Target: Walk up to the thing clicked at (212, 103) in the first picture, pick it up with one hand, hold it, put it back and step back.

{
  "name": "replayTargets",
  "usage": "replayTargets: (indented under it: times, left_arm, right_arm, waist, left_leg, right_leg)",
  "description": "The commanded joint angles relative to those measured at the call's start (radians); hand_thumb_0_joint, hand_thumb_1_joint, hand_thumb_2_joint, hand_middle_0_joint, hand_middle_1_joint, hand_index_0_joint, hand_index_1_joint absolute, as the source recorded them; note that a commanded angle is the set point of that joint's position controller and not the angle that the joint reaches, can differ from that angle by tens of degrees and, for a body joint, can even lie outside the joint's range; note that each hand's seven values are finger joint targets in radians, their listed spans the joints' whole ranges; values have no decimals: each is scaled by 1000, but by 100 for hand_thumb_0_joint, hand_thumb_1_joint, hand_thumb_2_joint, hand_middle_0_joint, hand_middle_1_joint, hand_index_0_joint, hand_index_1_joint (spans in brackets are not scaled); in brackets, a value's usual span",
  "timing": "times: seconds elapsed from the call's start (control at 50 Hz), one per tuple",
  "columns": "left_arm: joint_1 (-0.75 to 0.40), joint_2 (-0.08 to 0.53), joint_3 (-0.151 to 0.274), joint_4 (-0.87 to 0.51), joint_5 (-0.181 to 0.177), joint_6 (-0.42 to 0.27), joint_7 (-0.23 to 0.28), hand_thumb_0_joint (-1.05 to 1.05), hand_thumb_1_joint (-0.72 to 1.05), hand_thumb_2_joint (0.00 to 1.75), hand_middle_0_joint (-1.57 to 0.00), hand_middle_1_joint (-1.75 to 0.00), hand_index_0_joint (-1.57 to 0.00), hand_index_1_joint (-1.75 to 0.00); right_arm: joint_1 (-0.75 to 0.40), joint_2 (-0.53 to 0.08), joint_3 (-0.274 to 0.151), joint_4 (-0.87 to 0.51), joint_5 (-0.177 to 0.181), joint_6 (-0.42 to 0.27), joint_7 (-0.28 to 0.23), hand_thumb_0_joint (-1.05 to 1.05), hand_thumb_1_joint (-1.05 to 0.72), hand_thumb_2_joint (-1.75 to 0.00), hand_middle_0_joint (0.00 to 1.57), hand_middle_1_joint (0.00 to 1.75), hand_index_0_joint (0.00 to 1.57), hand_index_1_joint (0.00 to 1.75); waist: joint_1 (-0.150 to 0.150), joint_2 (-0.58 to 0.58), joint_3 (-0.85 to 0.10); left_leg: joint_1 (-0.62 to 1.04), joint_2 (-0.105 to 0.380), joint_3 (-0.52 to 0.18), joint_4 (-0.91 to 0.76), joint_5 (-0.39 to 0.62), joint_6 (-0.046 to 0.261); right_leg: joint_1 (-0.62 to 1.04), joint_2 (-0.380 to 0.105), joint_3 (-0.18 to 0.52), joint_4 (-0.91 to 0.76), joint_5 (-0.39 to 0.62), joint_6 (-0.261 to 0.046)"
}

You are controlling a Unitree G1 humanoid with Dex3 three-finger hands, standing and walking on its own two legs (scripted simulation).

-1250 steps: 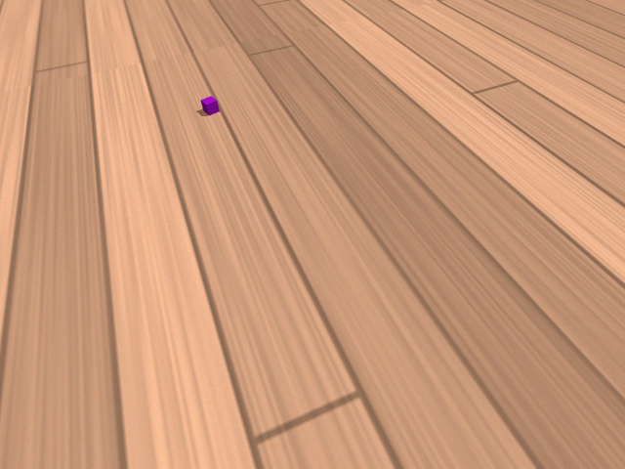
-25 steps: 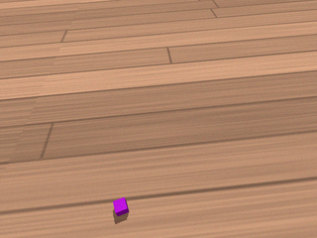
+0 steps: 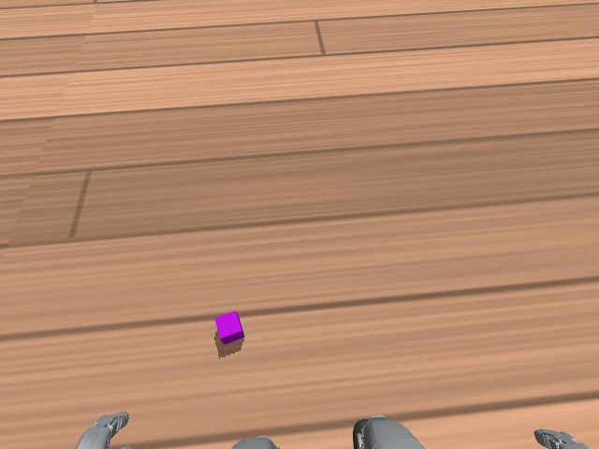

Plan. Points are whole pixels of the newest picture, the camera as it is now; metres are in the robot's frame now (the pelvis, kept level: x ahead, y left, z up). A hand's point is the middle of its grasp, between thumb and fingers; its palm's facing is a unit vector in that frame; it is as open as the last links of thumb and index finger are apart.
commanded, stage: walk up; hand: left
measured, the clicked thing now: (229, 327) +0.50 +0.25 -0.72
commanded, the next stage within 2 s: none
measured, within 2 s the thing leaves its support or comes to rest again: neither
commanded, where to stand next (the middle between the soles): +0.14 -0.01 m, yaw +1 degrees
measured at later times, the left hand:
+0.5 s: hand out of the picture -0.01 +0.26 -0.15, palm faces -0.10 -0.92 -0.39, open 7.4 cm
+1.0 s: hand out of the picture -0.16 +0.23 -0.15, palm faces +0.05 -0.95 -0.30, open 7.4 cm
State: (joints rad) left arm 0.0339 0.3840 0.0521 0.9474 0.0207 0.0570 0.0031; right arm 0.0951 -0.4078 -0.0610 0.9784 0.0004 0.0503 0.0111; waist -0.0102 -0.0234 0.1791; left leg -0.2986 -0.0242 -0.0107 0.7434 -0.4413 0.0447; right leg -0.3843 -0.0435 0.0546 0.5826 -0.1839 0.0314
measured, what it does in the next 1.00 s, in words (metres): walks backwards: right foot, then left foot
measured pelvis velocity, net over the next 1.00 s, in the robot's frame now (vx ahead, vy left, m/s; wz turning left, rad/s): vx -0.26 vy -0.03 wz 0.04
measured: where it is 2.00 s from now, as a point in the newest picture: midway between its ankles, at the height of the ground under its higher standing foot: outside the picture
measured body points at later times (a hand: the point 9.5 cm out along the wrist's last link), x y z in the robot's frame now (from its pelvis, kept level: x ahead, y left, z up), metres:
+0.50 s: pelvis -0.12 -0.01 -0.01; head -0.05 -0.01 +0.44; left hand +0.00 +0.30 -0.13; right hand -0.03 -0.33 -0.12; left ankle -0.03 +0.12 -0.72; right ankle -0.15 -0.12 -0.73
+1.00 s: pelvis -0.26 -0.03 +0.01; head -0.22 +0.01 +0.45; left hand -0.16 +0.28 -0.13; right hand -0.17 -0.33 -0.10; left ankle -0.25 +0.09 -0.72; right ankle -0.25 -0.17 -0.66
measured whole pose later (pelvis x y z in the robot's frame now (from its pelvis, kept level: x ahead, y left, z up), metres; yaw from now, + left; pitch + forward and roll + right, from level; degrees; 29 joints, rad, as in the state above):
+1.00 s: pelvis -0.26 -0.03 +0.01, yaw +2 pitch -3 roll -1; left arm 0.17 0.37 0.08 0.82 0.02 0.08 -0.02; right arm 0.22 -0.34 -0.03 0.90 -0.05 0.01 -0.02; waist 0.01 -0.06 0.13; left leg -0.24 0.00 -0.03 0.59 -0.30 0.02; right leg -0.42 0.06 0.10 1.04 -0.47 -0.02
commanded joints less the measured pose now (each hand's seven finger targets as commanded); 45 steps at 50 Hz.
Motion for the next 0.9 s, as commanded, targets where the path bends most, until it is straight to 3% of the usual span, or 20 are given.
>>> replayTargets:
  times: [0.0, 0.04, 0.08, 0.14, 0.2, 0.26, 0.36, 0.44, 0.46, 0.48, 0.5, 0.52, 0.58, 0.62, 0.72, 0.8, 0.82, 0.84, 0.86, 0.88]
  left_arm:
    - [-73, 152, 36, -145, -4, -10, 29, 0, 90, 90, -20, -30, -20, -30]
    - [31, 164, 44, -121, 1, 7, 39, 0, 90, 90, -20, -30, -20, -30]
    - [30, 183, 55, -114, 0, 12, 43, 0, 90, 90, -20, -30, -20, -30]
    - [85, 196, 62, -107, -7, 12, 31, 0, 90, 90, -20, -30, -20, -30]
    - [78, 182, 68, -137, 6, 5, 27, 0, 90, 90, -20, -30, -20, -30]
    - [52, 170, 65, -168, 6, 0, 21, 0, 90, 90, -20, -30, -20, -30]
    - [128, 171, 75, -157, 7, -1, 11, 0, 90, 90, -20, -30, -20, -30]
    - [273, 171, 89, -105, 15, -5, -3, 0, 90, 90, -20, -30, -20, -30]
    - [255, 229, 105, -118, 27, -9, -5, 0, 90, 90, -20, -30, -20, -30]
    - [204, 287, 120, -151, 20, -9, -10, 0, 90, 90, -20, -30, -20, -30]
    - [126, 347, 124, -191, 27, -11, -8, 0, 90, 90, -20, -30, -20, -30]
    - [84, 313, 116, -212, 25, -13, -3, 0, 90, 90, -20, -30, -20, -30]
    - [-23, 198, 93, -244, 21, -16, 10, 0, 90, 90, -20, -30, -20, -30]
    - [44, 199, 99, -252, 27, -15, 11, 0, 90, 90, -20, -30, -20, -30]
    - [135, 188, 100, -266, 35, -9, 22, 0, 90, 90, -20, -30, -20, -30]
    - [115, 206, 85, -268, 11, 5, 5, 0, 90, 90, -20, -30, -20, -30]
    - [125, 167, 75, -278, 7, 7, 1, 0, 90, 90, -20, -30, -20, -30]
    - [143, 126, 63, -274, -4, 6, -3, 0, 90, 90, -20, -30, -20, -30]
    - [56, 191, 91, -268, 5, 7, 11, 0, 90, 90, -20, -30, -20, -30]
    - [49, 224, 97, -255, 13, 8, 9, 0, 90, 90, -20, -30, -20, -30]
  right_arm:
    - [124, -294, -78, -54, -26, -27, -21, 0, -90, -90, 20, 30, 20, 30]
    - [77, -285, -76, -88, -41, -38, -31, 0, -90, -90, 20, 30, 20, 30]
    - [25, -285, -76, -119, -40, -39, -38, 0, -90, -90, 20, 30, 20, 30]
    - [-19, -225, -63, -154, -37, -47, -54, 0, -90, -90, 20, 30, 20, 30]
    - [81, -197, -65, -145, -24, -45, -63, 0, -90, -90, 20, 30, 20, 30]
    - [126, -210, -69, -153, -18, -45, -67, 0, -90, -90, 20, 30, 20, 30]
    - [79, -248, -76, -200, -28, -37, -59, 0, -90, -90, 20, 30, 20, 30]
    - [-10, -245, -68, -224, -16, -25, -49, 0, -90, -90, 20, 30, 20, 30]
    - [-6, -210, -56, -234, -6, -24, -47, 0, -90, -90, 20, 30, 20, 30]
    - [4, -151, -38, -242, -2, -24, -51, 0, -90, -90, 20, 30, 20, 30]
    - [14, -173, -52, -232, -7, -18, -68, 0, -90, -90, 20, 30, 20, 30]
    - [37, -200, -61, -212, -6, -20, -67, 0, -90, -90, 20, 30, 20, 30]
    - [112, -170, -40, -172, 2, -24, -59, 0, -90, -90, 20, 30, 20, 30]
    - [124, -163, -31, -179, -4, -37, -68, 0, -90, -90, 20, 30, 20, 30]
    - [130, -145, -27, -201, -20, -58, -70, 0, -90, -90, 20, 30, 20, 30]
    - [225, -152, -45, -149, -33, -69, -60, 0, -90, -90, 20, 30, 20, 30]
    - [218, -192, -58, -153, -43, -72, -60, 0, -90, -90, 20, 30, 20, 30]
    - [161, -279, -72, -171, -54, -73, -56, 0, -90, -90, 20, 30, 20, 30]
    - [119, -350, -80, -192, -48, -70, -51, 0, -90, -90, 20, 30, 20, 30]
    - [28, -331, -81, -208, -51, -78, -60, 0, -90, -90, 20, 30, 20, 30]
  waist:
    - [-41, 244, -195]
    - [11, 132, -221]
    - [7, 196, -202]
    - [49, 176, -202]
    - [5, 135, -226]
    - [-34, 150, -233]
    - [-15, 211, -287]
    - [60, 167, -300]
    - [54, 21, -262]
    - [47, -183, -184]
    - [66, -254, -160]
    - [43, -214, -101]
    - [-28, -117, -109]
    - [12, -136, -157]
    - [60, -183, -259]
    - [12, -100, -288]
    - [17, -2, -282]
    - [41, 229, -246]
    - [-17, 249, -187]
    - [8, 212, -112]
  left_leg:
    - [121, 306, -403, -406, 627, 88]
    - [115, 370, -374, -337, 839, 188]
    - [58, 379, -399, -365, 742, 189]
    - [189, 280, -239, -265, 793, 167]
    - [339, 257, -233, -233, 862, 149]
    - [372, 264, -227, -235, 818, 161]
    - [268, 315, -240, -236, 698, 183]
    - [53, 243, -184, -180, 445, 81]
    - [-85, 137, -144, -77, 306, 21]
    - [-240, -48, -48, 85, -37, -40]
    - [-161, -59, -73, 348, -218, -61]
    - [-114, -40, -119, 434, -200, -56]
    - [-163, -96, -144, 461, -51, -45]
    - [-175, -93, -113, 451, -59, -64]
    - [-179, 9, -36, 38, -99, -64]
    - [103, -3, 19, -379, 251, -20]
    - [184, 103, -161, -407, 209, 19]
    - [232, 316, -476, -429, 261, 114]
    - [-44, 459, -577, -473, 192, 262]
    - [-173, 472, -582, -491, 143, 274]
  right_leg:
    - [-112, 141, 15, 316, -199, -62]
    - [-111, 153, 132, 548, -432, -58]
    - [-94, 164, 174, 642, -414, -55]
    - [-167, 154, 162, 691, -310, -36]
    - [-185, 152, 135, 572, -302, -9]
    - [-154, 136, 101, 430, -315, 2]
    - [38, 65, 16, 181, -305, -18]
    - [263, 37, -11, -122, -60, -85]
    - [269, -64, 162, -156, -12, -133]
    - [233, -213, 376, -239, 6, -218]
    - [18, -365, 484, -282, 48, -358]
    - [-95, -361, 474, -300, 59, -353]
    - [46, -143, 128, -184, 268, -213]
    - [152, -130, 110, -131, 364, -216]
    - [425, -199, 151, -46, 428, -254]
    - [261, -157, 110, 68, 218, -176]
    - [105, -111, 94, 119, 44, -128]
    - [-129, 46, -17, 275, -309, -63]
    - [-29, 53, 46, 444, -462, -34]
    - [25, 26, 116, 567, -426, -41]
